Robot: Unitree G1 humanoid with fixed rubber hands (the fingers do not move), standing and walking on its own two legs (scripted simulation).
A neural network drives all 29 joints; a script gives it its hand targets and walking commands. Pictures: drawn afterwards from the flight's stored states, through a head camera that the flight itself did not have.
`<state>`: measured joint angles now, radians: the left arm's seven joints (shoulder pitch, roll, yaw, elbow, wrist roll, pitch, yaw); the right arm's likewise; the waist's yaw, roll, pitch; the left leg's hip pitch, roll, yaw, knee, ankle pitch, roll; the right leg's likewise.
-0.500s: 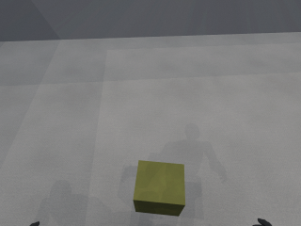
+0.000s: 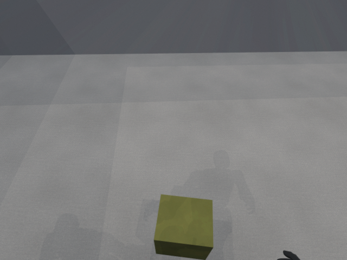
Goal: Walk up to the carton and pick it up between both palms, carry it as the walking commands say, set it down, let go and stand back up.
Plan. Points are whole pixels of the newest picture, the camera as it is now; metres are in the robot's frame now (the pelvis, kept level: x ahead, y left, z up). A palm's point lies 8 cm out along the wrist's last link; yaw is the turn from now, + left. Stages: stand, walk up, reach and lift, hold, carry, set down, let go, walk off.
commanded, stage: walk up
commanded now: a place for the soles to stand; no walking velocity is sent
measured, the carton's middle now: (183, 227) +0.41 -0.06 -0.65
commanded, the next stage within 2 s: reach and lift in 0.96 s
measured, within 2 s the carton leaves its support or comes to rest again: neither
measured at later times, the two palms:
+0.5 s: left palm out of the picture +0.08 +0.31 -0.11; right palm out of the picture +0.07 -0.31 -0.11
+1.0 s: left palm out of the picture +0.10 +0.30 -0.10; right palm out of the picture +0.05 -0.32 -0.11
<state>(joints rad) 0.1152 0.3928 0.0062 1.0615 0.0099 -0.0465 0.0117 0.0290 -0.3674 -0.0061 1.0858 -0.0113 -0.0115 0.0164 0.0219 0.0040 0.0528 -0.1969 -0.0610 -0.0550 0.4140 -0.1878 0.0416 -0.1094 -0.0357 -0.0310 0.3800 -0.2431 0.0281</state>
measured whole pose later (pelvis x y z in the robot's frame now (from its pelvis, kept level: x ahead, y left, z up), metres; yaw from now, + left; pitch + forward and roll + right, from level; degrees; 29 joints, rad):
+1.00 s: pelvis -0.02 -0.01 +0.00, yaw -5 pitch -1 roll +0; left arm 0.11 0.39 0.03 1.00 0.02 0.01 0.00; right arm 0.07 -0.38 -0.05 1.03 -0.01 0.05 0.03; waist 0.00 0.01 0.07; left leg -0.23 -0.01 0.03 0.42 -0.18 0.02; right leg -0.19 0.00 0.05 0.42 -0.22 0.01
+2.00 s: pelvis -0.09 -0.02 -0.11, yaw -4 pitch +25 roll -1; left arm -0.78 0.37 0.19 0.81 -0.04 0.29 -0.07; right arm -0.74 -0.29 -0.24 0.75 0.04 0.30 -0.02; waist -0.01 0.00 0.10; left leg -1.22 0.00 -0.02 1.08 -0.30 0.00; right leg -1.18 0.03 0.00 1.10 -0.37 0.00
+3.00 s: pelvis -0.10 -0.02 -0.25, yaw -5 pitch +51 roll -1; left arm -1.19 0.43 0.29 0.94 -0.06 0.16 -0.08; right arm -1.10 -0.29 -0.30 0.79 0.08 0.20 -0.04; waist -0.02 0.00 -0.06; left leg -2.05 0.01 -0.02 1.59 -0.42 -0.01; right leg -2.02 0.04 -0.01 1.63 -0.49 0.00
